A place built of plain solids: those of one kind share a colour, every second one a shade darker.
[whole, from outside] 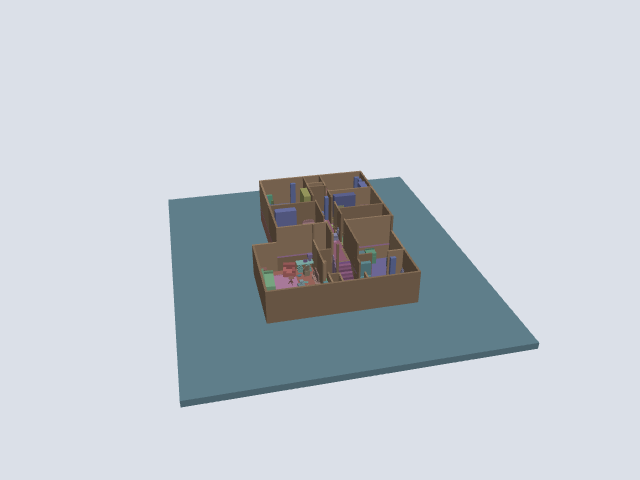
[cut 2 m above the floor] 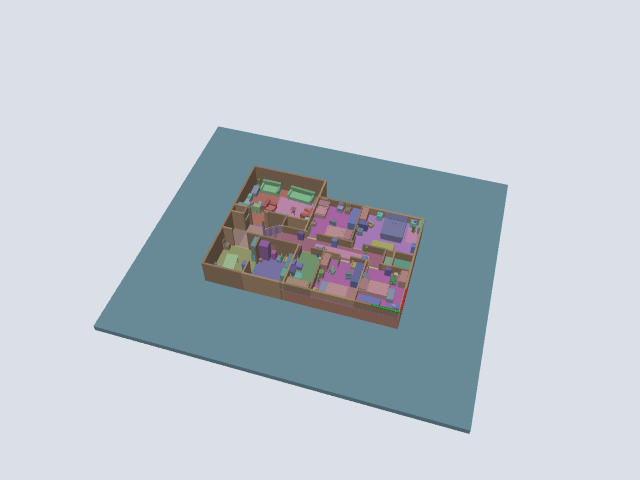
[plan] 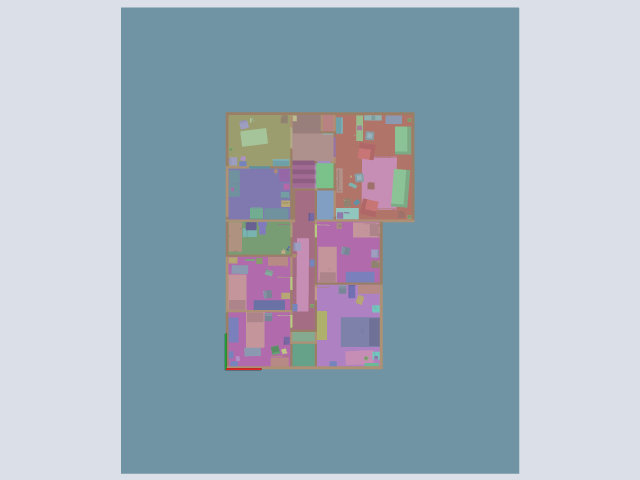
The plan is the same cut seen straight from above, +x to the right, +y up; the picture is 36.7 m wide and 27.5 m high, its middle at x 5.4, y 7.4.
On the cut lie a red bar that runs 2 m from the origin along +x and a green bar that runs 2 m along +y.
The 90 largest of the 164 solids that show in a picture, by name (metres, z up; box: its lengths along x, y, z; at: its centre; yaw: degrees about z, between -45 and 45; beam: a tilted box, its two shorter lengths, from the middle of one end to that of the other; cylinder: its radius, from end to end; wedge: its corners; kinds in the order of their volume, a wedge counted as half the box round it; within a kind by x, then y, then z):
{
 "under_1": {"box": [22.82, 26.72, 0.5], "at": [5.41, 7.36, -0.33]},
 "floor_base_1": {"box": [8.99, 8.41, 1.24], "at": [4.5, 4.21, 0.54]},
 "wall_1": {"box": [0.16, 3.1, 2.46], "at": [0.08, 1.71, 2.51]},
 "wall_2": {"box": [0.16, 3.05, 2.46], "at": [0.08, 4.92, 2.51]},
 "wall_3": {"box": [0.16, 1.87, 2.46], "at": [0.08, 7.5, 2.51]},
 "wall_4": {"box": [0.16, 2.76, 2.79], "at": [0.08, 10.11, 1.09]},
 "wall_5": {"box": [0.16, 2.94, 2.79], "at": [0.08, 13.09, 1.09]},
 "wall_6": {"box": [1.33, 0.13, 2.79], "at": [0.67, 11.55, 1.09]},
 "wall_7": {"box": [3.82, 0.13, 2.46], "at": [1.91, 3.33, 2.51]},
 "wall_8": {"box": [3.82, 0.13, 2.46], "at": [1.91, 6.5, 2.51]},
 "wall_9": {"box": [3.82, 0.13, 2.46], "at": [1.91, 8.51, 2.51]},
 "wall_10": {"box": [3.98, 0.16, 1.58], "at": [1.99, 8.49, 0.49]},
 "wall_11": {"box": [1.13, 0.13, 2.79], "at": [3.1, 11.55, 1.09]},
 "wall_12": {"box": [0.13, 1.29, 2.46], "at": [3.75, 0.81, 2.51]},
 "wall_13": {"box": [0.13, 1.15, 2.46], "at": [3.75, 3.96, 2.51]},
 "wall_14": {"box": [0.13, 1.16, 2.46], "at": [3.75, 5.86, 2.51]},
 "wall_15": {"box": [0.13, 0.99, 2.46], "at": [3.75, 7.07, 2.51]},
 "wall_16": {"box": [0.13, 2.92, 2.46], "at": [3.75, 10.03, 2.51]},
 "wall_17": {"box": [0.13, 0.47, 4.04], "at": [3.75, 11.86, 1.72]},
 "wall_18": {"box": [0.13, 0.72, 2.79], "at": [3.75, 14.2, 1.09]},
 "wall_19": {"box": [0.29, 1.64, 1.58], "at": [3.83, 9.39, 0.49]},
 "wall_20": {"box": [1.54, 0.13, 2.46], "at": [4.46, 1.51, 2.51]},
 "wall_21": {"box": [1.54, 0.13, 2.46], "at": [4.46, 2.19, 2.51]},
 "wall_22": {"box": [1.57, 0.13, 1.58], "at": [4.47, 10.3, 0.49]},
 "wall_23": {"box": [8.99, 0.16, 2.46], "at": [4.5, 0.08, 2.51]},
 "wall_24": {"box": [0.13, 1.29, 2.46], "at": [5.17, 0.81, 2.51]},
 "wall_25": {"box": [0.13, 1.69, 2.46], "at": [5.17, 3.1, 2.51]},
 "wall_26": {"box": [0.13, 2.58, 2.46], "at": [5.17, 6.26, 2.51]},
 "wall_27": {"box": [0.13, 1.67, 2.46], "at": [5.17, 9.4, 2.51]},
 "wall_28": {"box": [10.82, 0.16, 2.79], "at": [5.41, 14.64, 1.09]},
 "wall_29": {"box": [0.13, 0.93, 2.79], "at": [5.5, 14.1, 1.09]},
 "wall_30": {"box": [1.04, 0.13, 2.79], "at": [5.78, 10.3, 1.09]},
 "wall_31": {"box": [0.86, 0.13, 2.79], "at": [5.87, 13.56, 1.09]},
 "wall_32": {"box": [0.13, 1.51, 2.79], "at": [6.24, 9.48, 1.09]},
 "wall_33": {"box": [0.13, 1.43, 2.79], "at": [6.24, 11.09, 1.09]},
 "wall_34": {"box": [0.13, 0.93, 2.79], "at": [6.24, 14.1, 1.09]},
 "wall_35": {"box": [4.05, 0.16, 1.58], "at": [6.96, 8.49, 0.49]},
 "wall_36": {"box": [3.89, 0.13, 2.46], "at": [7.04, 4.91, 2.51]},
 "wall_37": {"box": [3.89, 0.13, 2.46], "at": [7.04, 8.51, 2.51]},
 "wall_38": {"box": [0.16, 4.68, 2.46], "at": [8.91, 2.5, 2.51]},
 "wall_39": {"box": [0.16, 3.47, 2.46], "at": [8.91, 6.71, 2.51]},
 "wall_40": {"box": [1.83, 0.16, 2.79], "at": [9.9, 8.49, 1.09]},
 "wall_41": {"box": [0.16, 5.99, 2.79], "at": [10.74, 11.56, 1.09]},
 "floor_living_1": {"box": [4.36, 5.99, 0.5], "at": [8.48, 11.56, -0.25]},
 "fixture_wardrobe_bedroom_1": {"box": [0.57, 1.43, 2.2], "at": [0.44, 2.24, 2.33]},
 "fixture_wardrobe_bedroom_2": {"box": [1.78, 0.57, 2.2], "at": [2.5, 3.67, 2.33]},
 "fixture_wardrobe_bedroom_3": {"box": [1.65, 0.62, 2.2], "at": [7.7, 5.28, 2.33]},
 "stair_1": {"box": [1.28, 0.28, 1.4], "at": [4.46, 10.51, 0.4]},
 "stair_2": {"box": [1.28, 0.54, 1.21], "at": [4.46, 10.64, 0.31]},
 "stair_3": {"box": [1.28, 0.8, 1.03], "at": [4.46, 10.77, 0.22]},
 "stair_4": {"box": [1.28, 1.06, 0.85], "at": [4.46, 10.9, 0.12]},
 "stair_5": {"box": [1.28, 1.32, 0.67], "at": [4.46, 11.03, 0.03]},
 "stair_6": {"box": [1.28, 1.58, 0.48], "at": [4.46, 11.16, -0.06]},
 "floor_dining_1": {"box": [3.53, 2.94, 0.5], "at": [1.93, 13.09, -0.25]},
 "floor_kitchen_1": {"box": [3.53, 2.92, 0.5], "at": [1.93, 10.03, -0.25]},
 "upper_floor_bedroom_1": {"box": [3.53, 3.1, 0.12], "at": [1.93, 1.71, 1.22]},
 "upper_floor_bedroom_2": {"box": [3.53, 3.05, 0.12], "at": [1.93, 4.92, 1.22]},
 "upper_floor_bedroom_3": {"box": [3.6, 3.47, 0.12], "at": [7.03, 6.71, 1.22]},
 "double_bed_1": {"box": [2.13, 1.6, 0.6], "at": [7.71, 2.12, 1.58]},
 "double_bed_2": {"box": [2.23, 1.7, 0.4], "at": [7.71, 2.12, 1.78]},
 "child_bed_1": {"box": [1.06, 2.06, 0.4], "at": [0.66, 4.4, 1.66]},
 "child_bed_2": {"box": [1.06, 2.06, 0.4], "at": [1.69, 2.25, 1.66]},
 "child_bed_3": {"box": [1.06, 2.06, 0.4], "at": [5.83, 5.98, 1.66]},
 "child_bed_4": {"box": [1.56, 0.86, 0.4], "at": [8.07, 7.97, 1.5]},
 "floor_foyer_1": {"box": [1.62, 1.06, 0.5], "at": [4.63, 14.03, -0.25]},
 "floor_foyer_2": {"box": [2.35, 1.57, 0.5], "at": [5.0, 12.71, -0.25]},
 "fixture_wardrobe_main_bedroom_1": {"box": [0.57, 1.67, 2.2], "at": [5.52, 2.5, 2.33]},
 "upper_floor_main_bedroom_1": {"box": [3.6, 4.68, 0.12], "at": [7.03, 2.5, 1.22]},
 "chest_drawers_1": {"box": [1.15, 0.5, 0.99], "at": [3.0, 6.18, 1.78]},
 "chest_drawers_2": {"box": [1.04, 0.5, 0.95], "at": [3.1, 0.42, 1.76]},
 "chest_drawers_3": {"box": [1.24, 0.5, 1.03], "at": [8.19, 4.58, 1.8]},
 "upper_floor_hall_1": {"box": [1.28, 8.11, 0.12], "at": [4.46, 6.32, 1.22]},
 "sofa_1": {"box": [0.93, 2.16, 0.34], "at": [10.01, 10.36, 0.28], "yaw": -4.5},
 "sofa_2": {"box": [0.93, 1.6, 0.34], "at": [10.15, 13.1, 0.28]},
 "upper_floor_bathroom_1": {"box": [3.53, 1.87, 0.12], "at": [1.93, 7.5, 1.22]},
 "floor_down_1": {"box": [0.94, 1.67, 0.5], "at": [5.7, 9.4, -0.25]},
 "floor_down_head_1": {"box": [1.07, 1.43, 0.5], "at": [5.63, 11.09, -0.25]},
 "fridge_flat_1": {"box": [0.6, 0.73, 1.66], "at": [3.37, 11.11, 0.83]},
 "billy_1": {"box": [0.42, 0.28, 2.02], "at": [0.98, 11.77, 1.01]},
 "billy_2": {"box": [0.28, 0.42, 2.02], "at": [3.97, 3.53, 2.29]},
 "billy_3": {"box": [0.28, 0.42, 2.02], "at": [4.95, 6.08, 2.29]},
 "china_cabinet_1": {"box": [0.95, 0.33, 1.07], "at": [3.16, 11.79, 1.36]},
 "china_cabinet_2": {"box": [0.33, 0.95, 1.07], "at": [6.47, 13.96, 1.36]},
 "armchair_club_1": {"box": [0.92, 0.9, 0.35], "at": [8.08, 12.47, 0.24], "yaw": -7.9},
 "armchair_club_2": {"box": [0.92, 0.9, 0.35], "at": [8.22, 9.25, 0.24], "yaw": -12.3},
 "bathtub_1": {"box": [0.76, 1.7, 0.41], "at": [0.55, 7.57, 1.49]},
 "rug_1": {"box": [2.0, 2.9, 0.08], "at": [8.8, 10.66, -0.03], "yaw": -0.4},
 "range_flat_1": {"box": [0.76, 0.65, 0.94], "at": [1.76, 8.9, 0.47]},
 "cube_shelf_1": {"box": [0.39, 1.46, 0.76], "at": [7.67, 13.81, 0.38]},
 "floor_coats_1": {"box": [0.6, 0.93, 0.5], "at": [5.87, 14.1, -0.25]}
}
